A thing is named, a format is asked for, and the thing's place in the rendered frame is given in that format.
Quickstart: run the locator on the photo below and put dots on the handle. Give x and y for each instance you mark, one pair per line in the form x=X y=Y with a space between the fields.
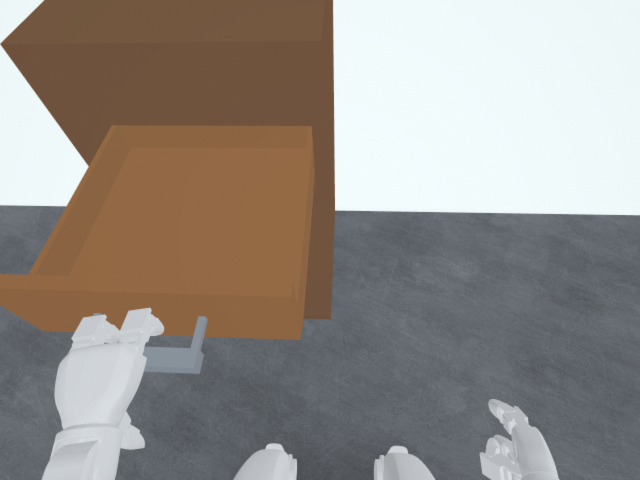
x=177 y=360

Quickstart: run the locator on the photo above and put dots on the left robot thigh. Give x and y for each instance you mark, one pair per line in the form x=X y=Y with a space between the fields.
x=268 y=464

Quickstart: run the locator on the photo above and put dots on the left robot forearm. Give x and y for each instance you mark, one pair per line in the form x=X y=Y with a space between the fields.
x=85 y=452

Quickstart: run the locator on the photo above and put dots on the drawer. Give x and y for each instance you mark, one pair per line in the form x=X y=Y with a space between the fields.
x=189 y=221

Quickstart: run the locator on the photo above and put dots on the cabinet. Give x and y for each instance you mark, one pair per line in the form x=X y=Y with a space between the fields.
x=98 y=63

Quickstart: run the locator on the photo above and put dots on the robot right shin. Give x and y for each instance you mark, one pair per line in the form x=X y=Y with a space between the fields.
x=398 y=449

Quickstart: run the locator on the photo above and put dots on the left robot hand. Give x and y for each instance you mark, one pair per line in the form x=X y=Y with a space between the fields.
x=96 y=382

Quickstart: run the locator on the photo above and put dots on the right robot hand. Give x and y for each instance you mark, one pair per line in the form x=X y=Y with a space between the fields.
x=527 y=452

